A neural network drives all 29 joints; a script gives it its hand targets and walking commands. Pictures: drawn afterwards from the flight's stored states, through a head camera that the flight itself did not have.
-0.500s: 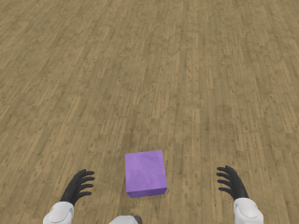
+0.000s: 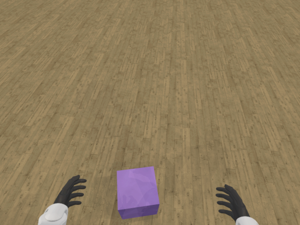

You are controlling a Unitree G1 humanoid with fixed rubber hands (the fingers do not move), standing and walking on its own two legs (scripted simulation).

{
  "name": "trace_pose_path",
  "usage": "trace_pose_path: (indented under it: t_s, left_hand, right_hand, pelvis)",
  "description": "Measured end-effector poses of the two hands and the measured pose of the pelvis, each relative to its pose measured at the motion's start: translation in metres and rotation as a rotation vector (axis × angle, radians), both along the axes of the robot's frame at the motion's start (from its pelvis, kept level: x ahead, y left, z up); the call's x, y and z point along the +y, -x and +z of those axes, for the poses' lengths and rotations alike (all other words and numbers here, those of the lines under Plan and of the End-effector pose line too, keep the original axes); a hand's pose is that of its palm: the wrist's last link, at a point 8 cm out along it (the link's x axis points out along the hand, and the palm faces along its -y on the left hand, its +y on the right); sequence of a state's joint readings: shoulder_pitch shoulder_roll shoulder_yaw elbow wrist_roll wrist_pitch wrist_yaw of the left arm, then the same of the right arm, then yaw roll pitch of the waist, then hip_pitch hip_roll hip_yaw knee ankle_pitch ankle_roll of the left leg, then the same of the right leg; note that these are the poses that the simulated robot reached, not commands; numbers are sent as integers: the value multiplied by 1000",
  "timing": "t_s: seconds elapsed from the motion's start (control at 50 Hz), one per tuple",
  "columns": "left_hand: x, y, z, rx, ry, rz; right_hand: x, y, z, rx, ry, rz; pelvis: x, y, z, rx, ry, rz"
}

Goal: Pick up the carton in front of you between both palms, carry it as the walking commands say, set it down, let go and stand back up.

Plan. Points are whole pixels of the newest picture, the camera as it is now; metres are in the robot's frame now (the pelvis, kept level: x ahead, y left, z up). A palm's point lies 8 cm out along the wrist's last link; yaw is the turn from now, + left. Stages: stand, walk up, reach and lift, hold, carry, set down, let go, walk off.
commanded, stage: let go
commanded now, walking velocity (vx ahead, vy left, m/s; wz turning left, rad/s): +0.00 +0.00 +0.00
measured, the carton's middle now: (137, 193) +0.36 +0.08 -0.65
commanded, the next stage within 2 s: stand in 0.04 s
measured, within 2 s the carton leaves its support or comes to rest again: neither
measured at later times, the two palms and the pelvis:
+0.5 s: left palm (42, 216) +0.14 +0.31 -0.10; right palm out of the picture +0.13 -0.27 -0.07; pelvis +0.01 +0.03 +0.00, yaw -2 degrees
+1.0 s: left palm out of the picture +0.11 +0.33 -0.11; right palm out of the picture +0.10 -0.27 -0.08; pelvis +0.00 +0.03 +0.01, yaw -2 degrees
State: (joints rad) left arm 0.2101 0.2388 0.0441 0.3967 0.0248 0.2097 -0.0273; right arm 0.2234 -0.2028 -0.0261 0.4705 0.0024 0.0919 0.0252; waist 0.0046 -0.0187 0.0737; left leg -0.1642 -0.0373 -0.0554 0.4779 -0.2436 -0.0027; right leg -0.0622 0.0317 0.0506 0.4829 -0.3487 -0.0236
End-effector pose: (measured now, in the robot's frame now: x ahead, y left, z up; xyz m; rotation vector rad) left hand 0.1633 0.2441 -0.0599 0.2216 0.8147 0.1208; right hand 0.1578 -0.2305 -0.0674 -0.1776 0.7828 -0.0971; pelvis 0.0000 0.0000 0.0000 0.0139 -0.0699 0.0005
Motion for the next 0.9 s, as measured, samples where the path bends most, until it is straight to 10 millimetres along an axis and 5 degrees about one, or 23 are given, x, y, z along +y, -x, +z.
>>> trace_pose_path:
  t_s: [0.08,0.32,0.6,0.9]
  left_hand:
    - [11,3,-3,-12,-25,7]
    - [54,23,-37,96,-85,-6]
    - [70,23,-44,168,-106,-14]
    - [81,45,-45,227,-125,-4]
  right_hand:
    - [1,3,-3,18,44,12]
    - [-45,32,-3,150,227,-68]
    - [-35,32,-11,194,215,-82]
    - [-41,53,-15,254,218,-104]
  pelvis:
    - [5,2,-1,13,5,-2]
    - [19,-6,-1,63,19,-22]
    - [30,-14,1,56,16,-34]
    - [33,-6,5,38,16,-37]
